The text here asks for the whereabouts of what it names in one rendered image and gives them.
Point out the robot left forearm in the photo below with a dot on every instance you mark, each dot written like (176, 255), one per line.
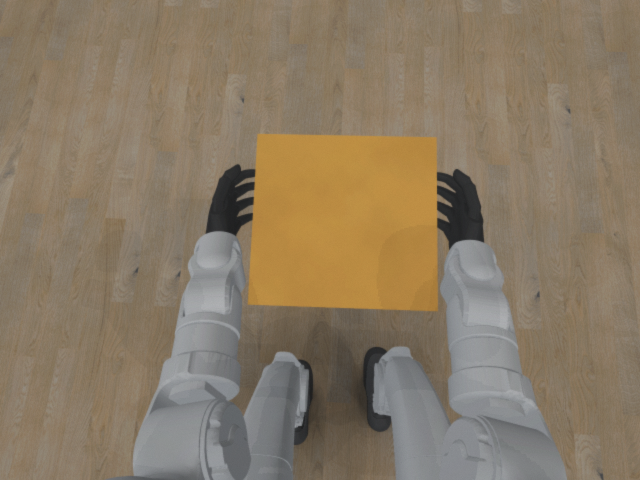
(203, 364)

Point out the left robot hand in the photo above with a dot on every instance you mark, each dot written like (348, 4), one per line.
(224, 207)

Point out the right robot hand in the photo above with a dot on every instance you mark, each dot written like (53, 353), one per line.
(466, 221)

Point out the robot thigh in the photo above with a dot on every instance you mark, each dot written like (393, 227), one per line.
(419, 420)
(281, 393)

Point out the robot right thigh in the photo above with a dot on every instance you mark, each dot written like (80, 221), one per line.
(419, 420)

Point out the robot left thigh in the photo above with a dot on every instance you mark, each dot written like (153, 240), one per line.
(281, 393)

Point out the right robot upper arm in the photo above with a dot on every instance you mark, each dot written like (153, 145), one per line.
(477, 447)

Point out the robot right forearm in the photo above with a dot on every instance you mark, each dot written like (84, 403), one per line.
(486, 375)

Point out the carton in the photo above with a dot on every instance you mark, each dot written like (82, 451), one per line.
(345, 222)

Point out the left robot upper arm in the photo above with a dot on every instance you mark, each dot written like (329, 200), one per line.
(205, 440)

